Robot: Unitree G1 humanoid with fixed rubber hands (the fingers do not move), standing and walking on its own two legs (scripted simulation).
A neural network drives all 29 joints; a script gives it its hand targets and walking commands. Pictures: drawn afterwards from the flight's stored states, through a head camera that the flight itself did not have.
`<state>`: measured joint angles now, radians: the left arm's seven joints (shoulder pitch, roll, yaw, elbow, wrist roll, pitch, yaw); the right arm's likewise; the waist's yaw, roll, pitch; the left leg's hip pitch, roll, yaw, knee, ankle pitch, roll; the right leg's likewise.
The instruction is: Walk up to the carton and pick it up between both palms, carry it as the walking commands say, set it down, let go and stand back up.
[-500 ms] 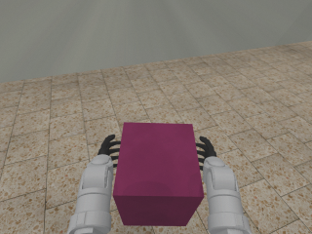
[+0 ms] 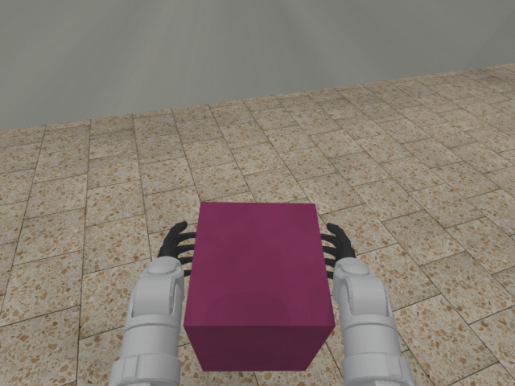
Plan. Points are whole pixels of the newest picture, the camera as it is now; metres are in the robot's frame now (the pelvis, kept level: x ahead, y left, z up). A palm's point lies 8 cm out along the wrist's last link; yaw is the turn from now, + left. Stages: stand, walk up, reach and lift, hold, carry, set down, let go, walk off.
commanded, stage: reach and lift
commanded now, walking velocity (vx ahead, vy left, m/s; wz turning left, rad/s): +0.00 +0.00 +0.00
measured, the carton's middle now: (256, 291) +0.30 +0.00 -0.02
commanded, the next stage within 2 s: hold in 0.48 s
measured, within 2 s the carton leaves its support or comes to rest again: neither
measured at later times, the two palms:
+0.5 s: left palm (169, 277) +0.28 +0.14 +0.05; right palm (348, 278) +0.29 -0.14 +0.05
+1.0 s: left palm (169, 277) +0.28 +0.14 +0.05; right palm (350, 280) +0.28 -0.14 +0.05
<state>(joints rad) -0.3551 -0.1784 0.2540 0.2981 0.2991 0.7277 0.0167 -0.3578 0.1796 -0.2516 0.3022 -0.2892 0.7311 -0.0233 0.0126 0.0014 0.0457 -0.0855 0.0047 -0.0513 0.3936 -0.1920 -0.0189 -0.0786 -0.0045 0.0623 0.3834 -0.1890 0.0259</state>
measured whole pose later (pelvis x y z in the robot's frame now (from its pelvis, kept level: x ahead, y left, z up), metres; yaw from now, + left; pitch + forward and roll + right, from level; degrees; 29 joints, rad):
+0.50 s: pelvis +0.00 +0.00 +0.00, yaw +1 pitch -8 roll +0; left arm -0.28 -0.16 0.19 0.28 0.28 0.76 0.02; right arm -0.29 0.16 -0.19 0.28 -0.26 0.77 -0.04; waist 0.00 0.00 0.02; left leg -0.07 0.00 -0.06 0.39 -0.18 -0.02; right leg -0.06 -0.01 0.05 0.38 -0.19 0.02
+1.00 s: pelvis -0.01 +0.00 +0.00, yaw +0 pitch -8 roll +0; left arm -0.33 -0.17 0.23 0.31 0.30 0.76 0.02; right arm -0.33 0.17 -0.23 0.31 -0.29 0.76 -0.02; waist 0.00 0.00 0.02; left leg -0.08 0.00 -0.06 0.42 -0.19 -0.02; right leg -0.08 -0.01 0.06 0.41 -0.19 0.03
